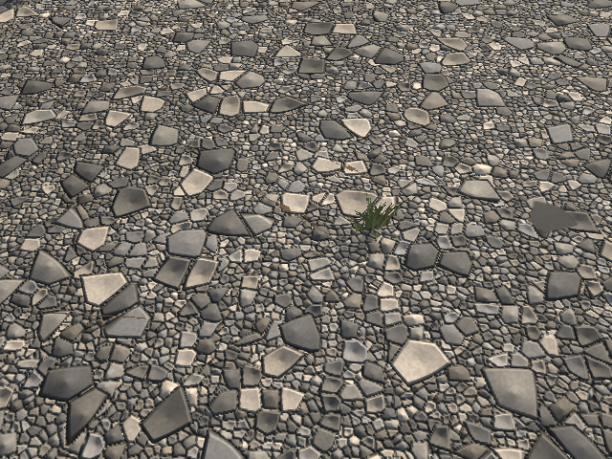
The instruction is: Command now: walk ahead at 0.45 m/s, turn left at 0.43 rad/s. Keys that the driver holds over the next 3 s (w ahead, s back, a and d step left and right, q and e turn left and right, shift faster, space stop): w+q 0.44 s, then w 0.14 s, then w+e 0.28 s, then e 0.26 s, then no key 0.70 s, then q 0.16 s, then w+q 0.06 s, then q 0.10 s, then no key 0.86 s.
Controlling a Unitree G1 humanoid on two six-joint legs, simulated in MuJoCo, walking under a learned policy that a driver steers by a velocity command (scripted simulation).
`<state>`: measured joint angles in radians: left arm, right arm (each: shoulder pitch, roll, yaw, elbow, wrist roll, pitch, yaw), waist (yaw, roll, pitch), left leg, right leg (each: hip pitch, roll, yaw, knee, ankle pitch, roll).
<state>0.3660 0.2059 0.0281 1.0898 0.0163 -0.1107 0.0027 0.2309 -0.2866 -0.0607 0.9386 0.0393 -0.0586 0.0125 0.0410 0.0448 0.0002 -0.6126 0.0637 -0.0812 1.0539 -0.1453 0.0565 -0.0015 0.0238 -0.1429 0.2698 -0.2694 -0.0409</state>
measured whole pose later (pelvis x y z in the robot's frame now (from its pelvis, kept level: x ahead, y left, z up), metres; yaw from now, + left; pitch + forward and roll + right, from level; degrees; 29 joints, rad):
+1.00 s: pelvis +0.57 +0.07 +0.00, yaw +10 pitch +2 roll +0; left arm 0.28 0.27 0.05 0.77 0.00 -0.08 -0.03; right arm 0.17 -0.29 -0.05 0.74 -0.02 -0.09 -0.01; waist 0.02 0.02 0.05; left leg -0.56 0.04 -0.07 1.06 -0.34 -0.02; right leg -0.26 0.11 0.05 0.36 -0.12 -0.09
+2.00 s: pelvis +0.74 +0.10 -0.02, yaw +3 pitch +0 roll -1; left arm 0.27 0.24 0.05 0.78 0.01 0.00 0.06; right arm 0.18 -0.28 -0.06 0.84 0.01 0.01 -0.01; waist -0.01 0.01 0.03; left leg -0.38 -0.02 -0.08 0.64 -0.25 0.00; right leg -0.21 0.01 -0.01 0.59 -0.38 0.00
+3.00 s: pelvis +0.81 +0.13 -0.01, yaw +13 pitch -2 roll +0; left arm 0.20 0.24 0.05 0.93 0.00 -0.02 0.03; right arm 0.16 -0.24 -0.03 0.97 0.00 0.02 -0.02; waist 0.00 0.00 0.04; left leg -0.16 -0.06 -0.06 0.48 -0.29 0.04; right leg -0.18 -0.02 0.03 0.48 -0.27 0.03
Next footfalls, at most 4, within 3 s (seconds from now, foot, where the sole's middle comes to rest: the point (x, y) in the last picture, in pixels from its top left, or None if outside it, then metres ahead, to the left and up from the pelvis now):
0.26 left None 0.31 0.13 -0.78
0.78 right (334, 404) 0.66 0.02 -0.78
1.26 left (253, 346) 0.81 0.23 -0.78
1.60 right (353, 371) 0.74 -0.02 -0.78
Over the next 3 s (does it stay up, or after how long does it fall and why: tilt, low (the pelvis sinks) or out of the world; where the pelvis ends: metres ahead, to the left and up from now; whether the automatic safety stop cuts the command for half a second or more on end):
stays up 0.81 0.13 -0.01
